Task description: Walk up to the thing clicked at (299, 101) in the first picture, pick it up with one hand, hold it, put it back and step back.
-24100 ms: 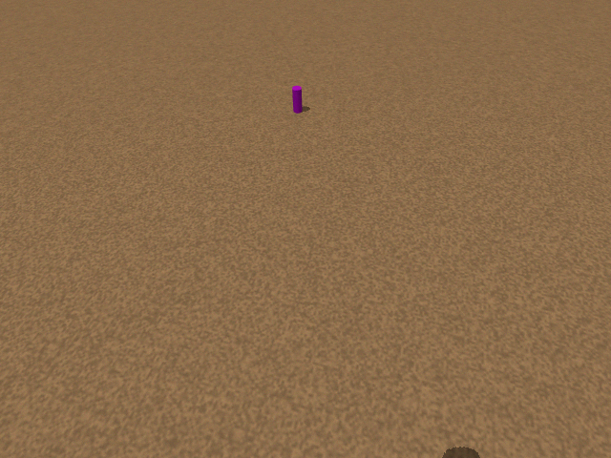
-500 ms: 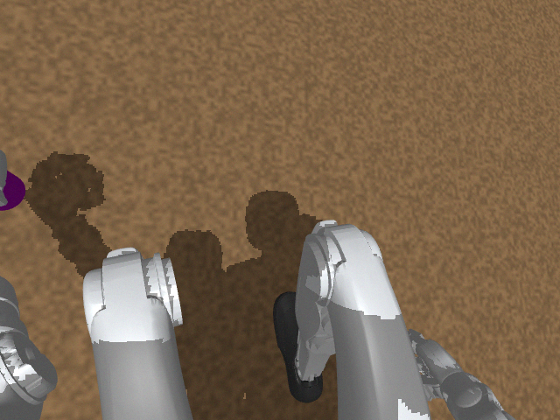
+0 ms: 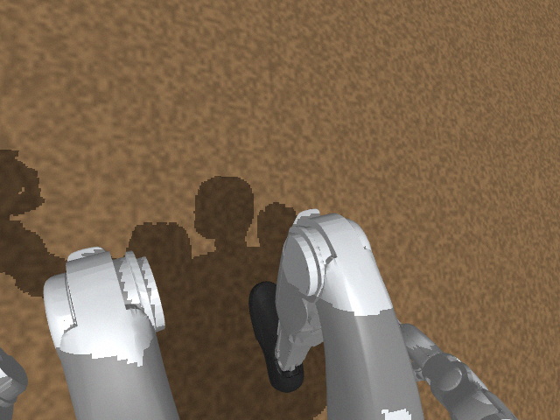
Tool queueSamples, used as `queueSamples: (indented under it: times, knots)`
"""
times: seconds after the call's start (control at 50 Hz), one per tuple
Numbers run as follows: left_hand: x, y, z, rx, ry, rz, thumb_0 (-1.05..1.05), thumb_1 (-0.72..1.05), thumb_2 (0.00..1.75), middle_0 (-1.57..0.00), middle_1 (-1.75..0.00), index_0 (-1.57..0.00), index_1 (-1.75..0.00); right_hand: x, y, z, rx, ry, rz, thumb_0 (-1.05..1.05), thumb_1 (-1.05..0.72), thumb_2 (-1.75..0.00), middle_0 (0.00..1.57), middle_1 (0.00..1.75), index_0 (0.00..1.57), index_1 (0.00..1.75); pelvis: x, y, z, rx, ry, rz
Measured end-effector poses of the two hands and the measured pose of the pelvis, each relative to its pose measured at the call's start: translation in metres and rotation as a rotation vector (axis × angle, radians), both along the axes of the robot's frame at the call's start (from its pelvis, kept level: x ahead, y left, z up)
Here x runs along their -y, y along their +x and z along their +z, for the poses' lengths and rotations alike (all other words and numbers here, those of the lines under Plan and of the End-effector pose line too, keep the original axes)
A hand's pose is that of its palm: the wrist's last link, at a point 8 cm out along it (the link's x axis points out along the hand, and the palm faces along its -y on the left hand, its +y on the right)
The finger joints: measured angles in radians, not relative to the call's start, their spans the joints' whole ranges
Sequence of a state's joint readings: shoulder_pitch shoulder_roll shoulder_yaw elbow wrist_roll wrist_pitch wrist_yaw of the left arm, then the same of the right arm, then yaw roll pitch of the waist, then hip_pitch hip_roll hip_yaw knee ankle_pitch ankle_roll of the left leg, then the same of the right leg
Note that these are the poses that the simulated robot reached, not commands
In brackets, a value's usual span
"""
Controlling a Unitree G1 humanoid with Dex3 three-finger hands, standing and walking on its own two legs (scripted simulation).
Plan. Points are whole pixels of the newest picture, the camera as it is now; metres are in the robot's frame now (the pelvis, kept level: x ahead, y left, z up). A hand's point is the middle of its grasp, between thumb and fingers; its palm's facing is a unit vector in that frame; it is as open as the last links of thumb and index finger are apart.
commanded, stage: lower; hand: left
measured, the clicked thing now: out of the picture +0.41 +0.35 -0.15
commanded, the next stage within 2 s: loosen in 1.04 s
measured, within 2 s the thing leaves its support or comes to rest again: rests again in 1.46 s
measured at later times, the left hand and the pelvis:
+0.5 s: hand out of the picture +0.42 +0.35 -0.17, palm faces +0.57 -0.82 -0.03, open 7.6 cm; pelvis -0.01 +0.01 -0.01, yaw -2 degrees
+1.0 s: hand out of the picture +0.43 +0.35 -0.18, palm faces +0.56 -0.83 -0.03, open 7.6 cm; pelvis -0.01 +0.01 -0.01, yaw -4 degrees
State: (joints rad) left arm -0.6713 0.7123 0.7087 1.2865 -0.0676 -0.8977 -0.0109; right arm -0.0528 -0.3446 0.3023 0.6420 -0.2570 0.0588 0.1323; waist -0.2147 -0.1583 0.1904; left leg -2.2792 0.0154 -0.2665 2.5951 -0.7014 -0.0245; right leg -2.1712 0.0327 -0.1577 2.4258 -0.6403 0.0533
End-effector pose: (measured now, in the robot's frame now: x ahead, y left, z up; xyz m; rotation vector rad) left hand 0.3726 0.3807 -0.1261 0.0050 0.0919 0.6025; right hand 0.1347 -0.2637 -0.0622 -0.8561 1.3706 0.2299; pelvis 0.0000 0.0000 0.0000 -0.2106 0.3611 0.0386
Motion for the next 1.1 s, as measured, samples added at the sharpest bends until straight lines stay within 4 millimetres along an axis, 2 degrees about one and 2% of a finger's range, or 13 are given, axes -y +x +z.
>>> queueSamples:
  times: [0.2,0.46,1.1]
  knots:
    - [-0.007,0.006,-0.017,0.010,0.023,0.001,0.00,-0.16,1.16,-0.86,-1.15,-0.89,-1.15,0.001,-0.001,0.009,-0.027,-0.058,0.067,0.00,-0.90,-0.90,0.20,0.30,0.21,0.30,-0.004,-0.002,-0.006,0.039,-0.026,-0.012]
    - [-0.003,0.002,-0.035,-0.004,-0.002,0.013,0.00,-0.17,1.16,-0.86,-1.15,-0.89,-1.15,-0.003,0.002,0.016,-0.028,-0.088,0.138,0.00,-0.90,-0.90,0.20,0.30,0.21,0.30,-0.006,-0.006,-0.009,0.085,-0.045,-0.024]
    - [-0.002,0.005,-0.057,0.003,0.000,-0.007,0.00,-0.17,1.17,-0.87,-1.15,-0.89,-1.15,-0.019,0.004,0.033,-0.025,-0.153,0.241,0.00,-0.88,-0.89,0.20,0.30,0.21,0.30,-0.014,-0.013,-0.012,0.154,-0.095,-0.049]
